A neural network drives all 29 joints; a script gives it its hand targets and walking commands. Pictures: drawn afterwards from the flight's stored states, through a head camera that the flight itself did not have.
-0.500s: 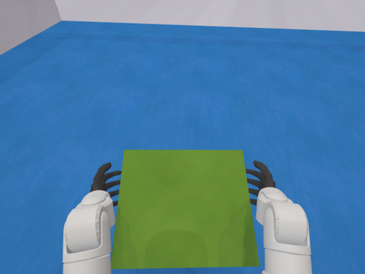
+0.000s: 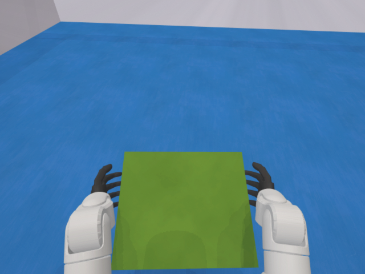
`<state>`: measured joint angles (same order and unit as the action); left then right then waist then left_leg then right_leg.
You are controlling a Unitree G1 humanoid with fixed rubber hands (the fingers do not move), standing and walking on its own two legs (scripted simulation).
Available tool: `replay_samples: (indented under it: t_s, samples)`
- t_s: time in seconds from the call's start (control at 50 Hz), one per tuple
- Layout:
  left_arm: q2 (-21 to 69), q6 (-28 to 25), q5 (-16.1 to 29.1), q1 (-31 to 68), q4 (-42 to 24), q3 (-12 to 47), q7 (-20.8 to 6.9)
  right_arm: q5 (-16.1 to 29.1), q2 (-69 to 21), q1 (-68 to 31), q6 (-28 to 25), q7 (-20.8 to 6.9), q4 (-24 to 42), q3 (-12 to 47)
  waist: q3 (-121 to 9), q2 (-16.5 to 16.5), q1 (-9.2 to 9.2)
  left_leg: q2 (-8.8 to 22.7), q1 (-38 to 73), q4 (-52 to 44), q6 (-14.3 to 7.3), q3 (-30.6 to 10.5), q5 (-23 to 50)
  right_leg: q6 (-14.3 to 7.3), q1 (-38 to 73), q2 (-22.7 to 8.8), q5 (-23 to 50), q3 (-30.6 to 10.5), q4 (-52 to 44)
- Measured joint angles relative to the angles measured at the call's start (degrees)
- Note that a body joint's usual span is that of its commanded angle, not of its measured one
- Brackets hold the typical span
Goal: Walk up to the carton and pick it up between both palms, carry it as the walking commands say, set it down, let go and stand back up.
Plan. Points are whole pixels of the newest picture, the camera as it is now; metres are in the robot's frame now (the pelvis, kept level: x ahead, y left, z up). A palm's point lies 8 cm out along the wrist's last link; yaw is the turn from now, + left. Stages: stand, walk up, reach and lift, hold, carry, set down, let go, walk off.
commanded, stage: carry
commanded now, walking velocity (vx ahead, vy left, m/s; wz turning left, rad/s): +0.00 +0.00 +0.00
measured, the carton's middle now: (182, 211) +0.30 +0.00 -0.02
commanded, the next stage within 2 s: none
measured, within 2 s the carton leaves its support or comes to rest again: neither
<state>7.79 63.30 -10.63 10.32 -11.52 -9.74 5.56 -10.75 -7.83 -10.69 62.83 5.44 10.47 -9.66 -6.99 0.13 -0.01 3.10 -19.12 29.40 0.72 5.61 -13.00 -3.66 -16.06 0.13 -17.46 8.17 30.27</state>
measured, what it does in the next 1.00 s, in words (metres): shifts its weight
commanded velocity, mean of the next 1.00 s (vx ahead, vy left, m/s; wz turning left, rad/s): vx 0.00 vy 0.11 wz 0.00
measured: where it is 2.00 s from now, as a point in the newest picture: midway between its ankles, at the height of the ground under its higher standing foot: outside the picture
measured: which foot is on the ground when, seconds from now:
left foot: down 0.00-1.00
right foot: down 0.00-1.00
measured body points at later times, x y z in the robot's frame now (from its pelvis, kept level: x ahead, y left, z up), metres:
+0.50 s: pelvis +0.00 +0.00 +0.00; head -0.02 +0.00 +0.45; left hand +0.28 +0.17 +0.07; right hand +0.28 -0.17 +0.06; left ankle +0.02 +0.13 -0.73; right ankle -0.01 -0.07 -0.73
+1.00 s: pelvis -0.01 +0.07 -0.01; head -0.01 +0.06 +0.44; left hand +0.27 +0.25 +0.07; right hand +0.28 -0.09 +0.06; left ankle +0.02 +0.13 -0.73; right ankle -0.01 -0.07 -0.73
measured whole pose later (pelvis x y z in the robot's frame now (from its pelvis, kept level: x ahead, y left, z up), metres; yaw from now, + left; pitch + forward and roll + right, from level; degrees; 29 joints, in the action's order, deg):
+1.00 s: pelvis -0.01 +0.07 -0.01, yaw +1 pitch +4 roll +1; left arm 8.0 68.5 -7.6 11.4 -16.8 -10.4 8.5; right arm -7.9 -8.0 -11.9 68.5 8.9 16.1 -9.5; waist -5.5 0.8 0.7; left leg -2.4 -23.6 33.7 -4.6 8.5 -14.6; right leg 2.4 -21.5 -6.8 -18.9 6.3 36.9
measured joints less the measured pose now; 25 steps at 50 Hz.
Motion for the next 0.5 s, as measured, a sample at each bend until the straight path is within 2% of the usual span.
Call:
replay_samples:
  t_s: [0.5]
  samples:
    - [-0.05, -4.11, -1.03, -0.40, 3.79, -0.27, -1.22, -0.72, 0.04, 0.32, -3.93, -0.67, -3.65, -0.28, -0.04, -0.02, -0.09, -0.21, 0.20, 0.00, -0.36, 0.26, -0.11, 0.37, 0.17, -0.23, 0.08, -0.23, -0.08]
